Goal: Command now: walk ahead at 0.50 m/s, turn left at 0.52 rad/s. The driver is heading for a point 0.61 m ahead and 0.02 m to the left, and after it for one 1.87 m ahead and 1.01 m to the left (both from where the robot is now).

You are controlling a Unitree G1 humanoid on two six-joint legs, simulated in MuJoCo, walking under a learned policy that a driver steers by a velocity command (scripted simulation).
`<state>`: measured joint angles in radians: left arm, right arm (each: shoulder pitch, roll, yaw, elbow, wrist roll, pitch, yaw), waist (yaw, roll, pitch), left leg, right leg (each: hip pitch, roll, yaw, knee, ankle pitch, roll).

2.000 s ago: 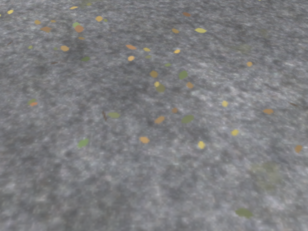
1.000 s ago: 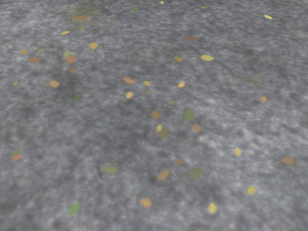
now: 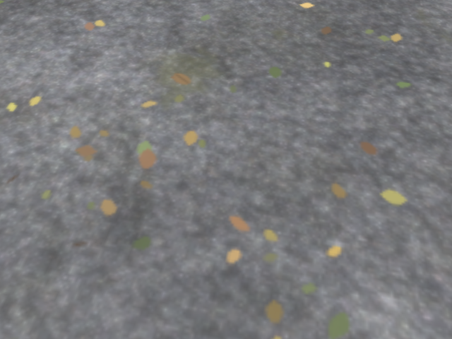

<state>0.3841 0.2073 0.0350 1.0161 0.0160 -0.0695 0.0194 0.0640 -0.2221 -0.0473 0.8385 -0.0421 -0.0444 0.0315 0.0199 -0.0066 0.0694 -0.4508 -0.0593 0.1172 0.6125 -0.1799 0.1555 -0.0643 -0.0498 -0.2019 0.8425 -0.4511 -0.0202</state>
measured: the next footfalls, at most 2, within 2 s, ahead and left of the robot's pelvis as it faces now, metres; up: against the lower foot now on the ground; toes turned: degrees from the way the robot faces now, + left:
right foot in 0.50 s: +0.47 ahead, -0.07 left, +0.00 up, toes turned +7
left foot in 1.00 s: +0.61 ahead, +0.14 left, +0.00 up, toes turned +20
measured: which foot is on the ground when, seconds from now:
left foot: down 0.00-0.52, up 0.54-0.98, down 1.00-1.00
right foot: up 0.00-0.48, down 0.50-1.00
